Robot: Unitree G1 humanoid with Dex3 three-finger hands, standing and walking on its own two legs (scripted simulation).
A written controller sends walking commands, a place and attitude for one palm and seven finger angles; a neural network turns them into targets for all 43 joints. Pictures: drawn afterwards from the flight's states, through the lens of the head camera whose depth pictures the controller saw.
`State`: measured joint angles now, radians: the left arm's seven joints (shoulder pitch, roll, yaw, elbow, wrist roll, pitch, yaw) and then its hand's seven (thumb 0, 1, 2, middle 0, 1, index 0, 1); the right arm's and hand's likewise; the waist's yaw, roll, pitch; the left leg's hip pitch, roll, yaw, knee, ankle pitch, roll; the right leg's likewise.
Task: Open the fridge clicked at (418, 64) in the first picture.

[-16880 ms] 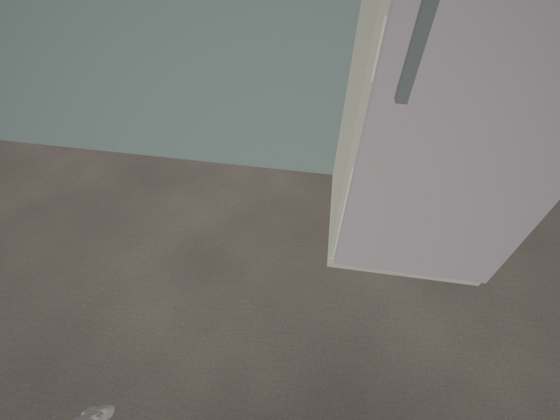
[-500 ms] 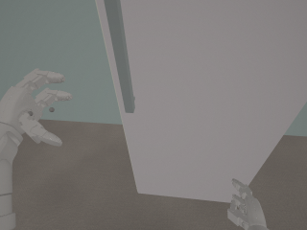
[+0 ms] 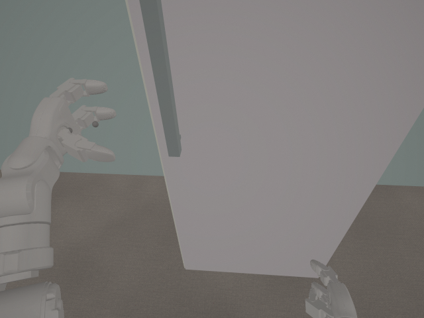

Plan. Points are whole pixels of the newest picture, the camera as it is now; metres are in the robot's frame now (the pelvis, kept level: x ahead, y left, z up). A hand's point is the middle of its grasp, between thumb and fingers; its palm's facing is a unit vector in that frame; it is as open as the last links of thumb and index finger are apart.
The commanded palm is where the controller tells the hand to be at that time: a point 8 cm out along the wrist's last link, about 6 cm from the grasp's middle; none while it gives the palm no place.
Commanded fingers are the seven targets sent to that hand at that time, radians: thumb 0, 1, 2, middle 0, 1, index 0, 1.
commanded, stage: move the hooked fingers beside the handle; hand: left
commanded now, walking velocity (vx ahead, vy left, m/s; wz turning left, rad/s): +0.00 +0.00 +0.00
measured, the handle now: (167, 85) +0.48 +0.13 +0.24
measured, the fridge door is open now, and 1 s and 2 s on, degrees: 0 0 0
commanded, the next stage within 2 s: none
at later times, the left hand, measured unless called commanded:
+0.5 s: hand (125, 114) +0.39 +0.19 +0.23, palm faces +0.03 -1.00 -0.04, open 14.0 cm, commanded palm +0.37 +0.24 +0.23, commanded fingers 0.00 -0.50 0.30 -0.30 -1.20 -0.30 -1.20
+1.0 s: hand (129, 106) +0.42 +0.19 +0.23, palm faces +0.04 -1.00 -0.02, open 14.0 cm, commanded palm +0.39 +0.24 +0.23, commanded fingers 0.00 -0.50 0.30 -0.30 -1.20 -0.30 -1.20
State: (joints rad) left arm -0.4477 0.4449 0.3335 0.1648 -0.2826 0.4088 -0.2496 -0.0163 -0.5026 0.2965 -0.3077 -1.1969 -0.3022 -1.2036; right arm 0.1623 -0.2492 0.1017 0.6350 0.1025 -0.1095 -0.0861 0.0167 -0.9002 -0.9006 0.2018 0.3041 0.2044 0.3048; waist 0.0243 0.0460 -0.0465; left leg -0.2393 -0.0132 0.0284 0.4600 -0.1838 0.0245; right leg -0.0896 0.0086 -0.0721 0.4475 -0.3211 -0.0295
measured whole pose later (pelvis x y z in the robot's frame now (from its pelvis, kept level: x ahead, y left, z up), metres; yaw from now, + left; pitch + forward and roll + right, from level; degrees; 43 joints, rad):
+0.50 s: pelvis +0.00 -0.01 +0.00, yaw +0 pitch -2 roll +0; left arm -0.58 0.42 0.29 0.39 -0.24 0.30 -0.22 -0.02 -0.50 0.30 -0.30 -1.20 -0.30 -1.20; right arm 0.23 -0.28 0.06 0.66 0.10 -0.07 -0.09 0.02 -0.90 -0.90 0.20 0.30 0.20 0.30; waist 0.00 0.05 -0.03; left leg -0.24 0.01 0.03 0.44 -0.17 0.01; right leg -0.09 0.03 -0.07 0.43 -0.31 -0.05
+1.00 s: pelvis +0.02 -0.02 +0.00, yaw -2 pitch +0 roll +1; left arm -0.61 0.44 0.34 0.48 -0.23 0.25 -0.24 -0.02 -0.50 0.30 -0.31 -1.21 -0.30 -1.20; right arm 0.27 -0.29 0.04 0.65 0.11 -0.05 -0.07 0.02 -0.90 -0.90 0.20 0.30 0.20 0.30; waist -0.01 0.04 -0.05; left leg -0.25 0.01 0.05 0.45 -0.21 0.01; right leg -0.11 0.03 -0.04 0.43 -0.33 -0.05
